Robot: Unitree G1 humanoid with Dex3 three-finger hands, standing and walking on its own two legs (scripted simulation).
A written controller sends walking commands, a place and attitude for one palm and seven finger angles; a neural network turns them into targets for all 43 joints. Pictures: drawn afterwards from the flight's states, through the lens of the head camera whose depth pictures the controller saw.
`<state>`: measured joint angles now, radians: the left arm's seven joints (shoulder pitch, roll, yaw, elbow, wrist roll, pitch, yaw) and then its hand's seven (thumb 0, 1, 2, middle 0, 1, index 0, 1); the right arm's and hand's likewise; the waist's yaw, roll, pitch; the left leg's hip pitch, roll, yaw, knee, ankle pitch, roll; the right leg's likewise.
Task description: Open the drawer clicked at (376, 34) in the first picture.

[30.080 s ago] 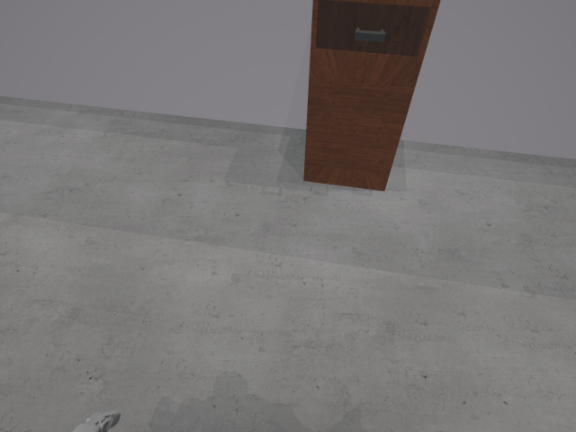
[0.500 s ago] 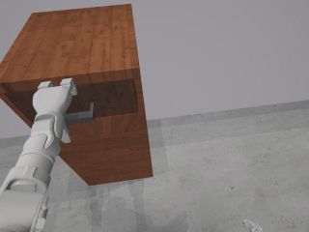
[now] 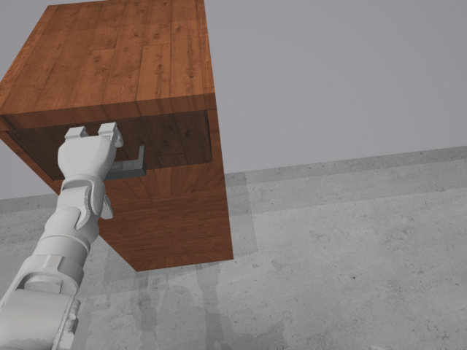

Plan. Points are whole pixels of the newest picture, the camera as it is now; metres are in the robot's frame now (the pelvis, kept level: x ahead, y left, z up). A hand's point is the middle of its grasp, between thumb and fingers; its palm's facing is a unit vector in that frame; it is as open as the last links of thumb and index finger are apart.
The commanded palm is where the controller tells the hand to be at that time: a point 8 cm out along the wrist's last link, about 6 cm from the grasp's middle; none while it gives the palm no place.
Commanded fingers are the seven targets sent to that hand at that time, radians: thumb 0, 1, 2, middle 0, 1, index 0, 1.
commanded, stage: lower the fingers behind the handle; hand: left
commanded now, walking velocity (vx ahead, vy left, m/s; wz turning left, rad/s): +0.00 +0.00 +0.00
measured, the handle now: (120, 161) +0.47 +0.26 +0.02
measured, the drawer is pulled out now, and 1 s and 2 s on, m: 0.00 0.00 0.00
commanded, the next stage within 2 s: lift the fingers back up to retry in 1.18 s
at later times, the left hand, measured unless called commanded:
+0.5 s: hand (116, 183) +0.41 +0.25 +0.02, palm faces +0.01 +0.00 -1.00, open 13.8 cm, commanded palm +0.39 +0.26 +0.07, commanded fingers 0.00 -0.50 0.30 -0.30 -1.20 -0.30 -1.20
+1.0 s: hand (116, 182) +0.42 +0.25 +0.02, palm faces -0.01 +0.02 -1.00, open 13.9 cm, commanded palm +0.39 +0.26 +0.05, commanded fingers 0.00 -0.50 0.30 -0.30 -1.20 -0.30 -1.20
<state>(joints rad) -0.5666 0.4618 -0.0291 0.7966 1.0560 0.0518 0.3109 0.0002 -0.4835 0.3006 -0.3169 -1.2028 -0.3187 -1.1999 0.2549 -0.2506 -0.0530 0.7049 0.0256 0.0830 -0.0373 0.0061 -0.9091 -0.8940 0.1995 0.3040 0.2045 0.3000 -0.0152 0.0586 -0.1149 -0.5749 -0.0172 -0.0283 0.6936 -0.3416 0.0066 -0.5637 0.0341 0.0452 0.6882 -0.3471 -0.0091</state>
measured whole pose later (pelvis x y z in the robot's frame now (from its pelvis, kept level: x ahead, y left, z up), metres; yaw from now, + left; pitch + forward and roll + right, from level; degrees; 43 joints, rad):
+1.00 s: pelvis -0.02 -0.01 -0.01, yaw +0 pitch +16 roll +0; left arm -0.64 0.48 -0.04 0.94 1.08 -0.03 0.36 0.00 -0.48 0.30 -0.29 -1.29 -0.30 -1.23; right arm 0.31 -0.27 -0.04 0.69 0.03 0.09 -0.05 0.01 -0.91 -0.89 0.20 0.30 0.21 0.30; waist -0.05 0.04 -0.15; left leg -0.72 -0.01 -0.03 0.80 -0.36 0.00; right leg -0.70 0.05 0.04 0.79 -0.36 -0.01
